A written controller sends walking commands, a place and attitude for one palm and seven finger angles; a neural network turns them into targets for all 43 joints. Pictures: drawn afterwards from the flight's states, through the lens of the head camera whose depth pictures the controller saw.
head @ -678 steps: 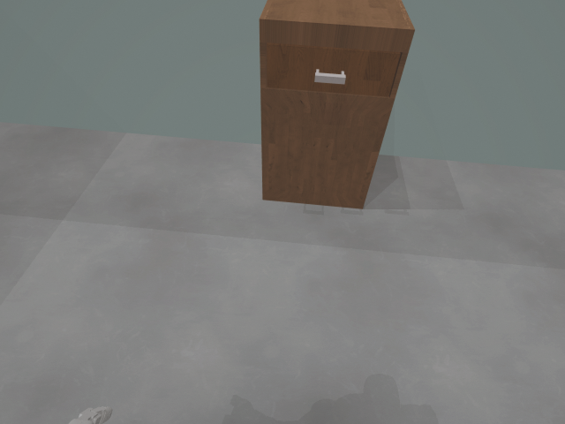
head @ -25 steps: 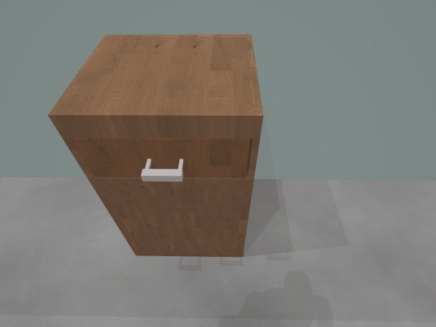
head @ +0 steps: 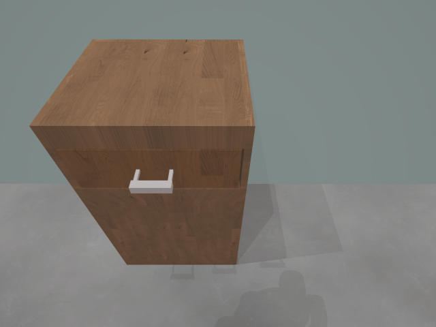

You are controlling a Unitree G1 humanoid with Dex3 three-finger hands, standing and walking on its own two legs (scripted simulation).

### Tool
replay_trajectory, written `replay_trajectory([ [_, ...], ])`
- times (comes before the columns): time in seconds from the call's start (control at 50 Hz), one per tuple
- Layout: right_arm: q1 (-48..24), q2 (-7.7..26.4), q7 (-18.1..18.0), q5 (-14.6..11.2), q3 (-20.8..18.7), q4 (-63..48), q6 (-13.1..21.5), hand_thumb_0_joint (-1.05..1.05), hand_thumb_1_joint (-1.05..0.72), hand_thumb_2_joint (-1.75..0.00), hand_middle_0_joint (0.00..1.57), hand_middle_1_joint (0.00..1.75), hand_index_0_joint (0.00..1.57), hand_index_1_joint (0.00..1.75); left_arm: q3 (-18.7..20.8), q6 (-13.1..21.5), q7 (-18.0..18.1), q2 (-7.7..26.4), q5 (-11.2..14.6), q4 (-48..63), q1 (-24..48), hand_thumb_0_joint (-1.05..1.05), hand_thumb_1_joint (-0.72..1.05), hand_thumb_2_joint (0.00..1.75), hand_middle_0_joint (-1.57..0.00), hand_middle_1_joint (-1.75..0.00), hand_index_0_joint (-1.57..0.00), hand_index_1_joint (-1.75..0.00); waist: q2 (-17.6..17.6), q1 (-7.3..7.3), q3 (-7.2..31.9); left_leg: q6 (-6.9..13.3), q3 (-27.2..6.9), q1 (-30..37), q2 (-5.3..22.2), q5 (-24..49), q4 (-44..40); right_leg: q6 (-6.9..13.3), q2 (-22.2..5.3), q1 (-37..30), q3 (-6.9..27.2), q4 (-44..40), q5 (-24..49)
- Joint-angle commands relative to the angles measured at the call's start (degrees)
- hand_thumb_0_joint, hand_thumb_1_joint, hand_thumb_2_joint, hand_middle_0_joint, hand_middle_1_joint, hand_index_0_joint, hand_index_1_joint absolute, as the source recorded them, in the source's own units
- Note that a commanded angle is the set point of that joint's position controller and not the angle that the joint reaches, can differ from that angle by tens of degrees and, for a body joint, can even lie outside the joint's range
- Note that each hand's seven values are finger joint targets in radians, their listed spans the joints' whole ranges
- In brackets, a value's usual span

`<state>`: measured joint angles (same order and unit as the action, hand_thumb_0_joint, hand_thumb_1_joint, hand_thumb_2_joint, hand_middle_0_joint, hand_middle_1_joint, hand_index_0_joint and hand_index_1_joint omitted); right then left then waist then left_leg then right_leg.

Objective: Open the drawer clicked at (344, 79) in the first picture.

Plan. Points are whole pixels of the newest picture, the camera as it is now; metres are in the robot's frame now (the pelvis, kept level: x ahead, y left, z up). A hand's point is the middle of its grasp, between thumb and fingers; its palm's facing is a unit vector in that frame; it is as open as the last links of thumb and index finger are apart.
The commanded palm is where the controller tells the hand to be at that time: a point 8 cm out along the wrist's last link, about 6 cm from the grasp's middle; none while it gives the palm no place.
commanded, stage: come to a stop and stand still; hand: left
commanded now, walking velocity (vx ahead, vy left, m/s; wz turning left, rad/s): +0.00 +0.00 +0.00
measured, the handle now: (152, 180) +0.47 +0.20 -0.08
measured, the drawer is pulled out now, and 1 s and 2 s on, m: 0.00 0.00 0.00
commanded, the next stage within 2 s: look again from close up in 0.72 s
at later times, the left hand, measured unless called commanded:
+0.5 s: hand out of the picture -0.01 +0.12 -0.17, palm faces +0.05 -0.98 -0.17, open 7.4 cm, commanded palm none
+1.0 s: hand out of the picture -0.01 +0.10 -0.17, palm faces +0.06 -0.98 -0.17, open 7.4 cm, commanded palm none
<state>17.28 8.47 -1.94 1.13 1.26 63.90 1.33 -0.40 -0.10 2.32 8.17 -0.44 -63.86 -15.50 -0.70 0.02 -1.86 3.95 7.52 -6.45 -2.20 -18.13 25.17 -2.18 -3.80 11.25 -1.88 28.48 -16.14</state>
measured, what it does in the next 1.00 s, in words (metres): shifts its weight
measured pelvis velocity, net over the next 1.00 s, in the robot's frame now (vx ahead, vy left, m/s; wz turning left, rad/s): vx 0.01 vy -0.05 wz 0.02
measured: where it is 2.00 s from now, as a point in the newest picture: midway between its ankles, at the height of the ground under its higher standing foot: outside the picture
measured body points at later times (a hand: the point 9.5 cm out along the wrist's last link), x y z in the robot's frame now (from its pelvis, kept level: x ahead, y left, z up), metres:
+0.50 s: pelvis +0.01 -0.03 +0.00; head +0.02 -0.04 +0.45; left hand -0.01 +0.18 -0.16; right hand +0.00 -0.24 -0.16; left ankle -0.04 +0.07 -0.74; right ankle -0.01 -0.14 -0.74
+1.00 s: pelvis +0.01 -0.05 +0.00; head +0.03 -0.06 +0.45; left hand -0.01 +0.15 -0.16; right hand -0.01 -0.26 -0.16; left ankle -0.04 +0.07 -0.74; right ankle -0.01 -0.14 -0.74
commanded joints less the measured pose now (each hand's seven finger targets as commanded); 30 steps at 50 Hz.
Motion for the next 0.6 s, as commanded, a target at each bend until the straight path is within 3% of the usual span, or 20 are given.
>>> replay_trajectory([
  [0.0,4.30,5.25,-0.38,-0.28,-0.95,-0.64,0.91,0.00,-0.90,-0.90,0.20,0.30,0.20,0.30,0.76,0.82,-0.01,4.30,-0.21,1.31,-4.10,0.00,0.90,0.90,-0.20,-0.30,-0.20,-0.30,0.74,-0.18,-1.69,-0.64,-7.80,-2.45,8.70,20.12,-5.35,3.83,-2.33,-0.98,2.26,-2.14,13.65],
  [0.28,4.03,4.17,-0.60,-0.38,-0.94,0.84,0.79,0.00,-0.90,-0.90,0.20,0.30,0.20,0.30,0.66,1.27,0.10,3.79,-0.22,0.36,-5.53,0.00,0.90,0.90,-0.20,-0.30,-0.20,-0.30,0.70,0.02,-1.43,-1.18,-7.00,-0.80,8.73,19.33,-4.57,4.46,-2.50,-1.30,3.03,-3.49,17.55],
  [0.54,4.31,3.03,-0.57,-0.43,-0.83,1.70,0.42,0.00,-0.90,-0.90,0.20,0.30,0.20,0.30,0.63,1.47,0.09,3.41,-0.21,0.27,-6.26,0.00,0.90,0.90,-0.20,-0.30,-0.20,-0.30,0.97,-0.14,-3.23,-1.79,-6.66,-2.39,8.67,13.74,-5.16,4.90,-2.50,-1.39,3.65,-5.68,16.38],
  [0.58,4.43,3.09,-0.58,-0.38,-0.83,1.68,0.51,0.00,-0.90,-0.90,0.20,0.30,0.20,0.30,0.68,1.58,0.06,3.51,-0.15,0.29,-6.46,0.00,0.90,0.90,-0.20,-0.30,-0.20,-0.30,1.14,-0.09,-2.06,-1.88,-6.78,-1.84,8.65,14.39,-5.02,5.00,-2.51,-1.92,3.70,-5.54,17.23],
])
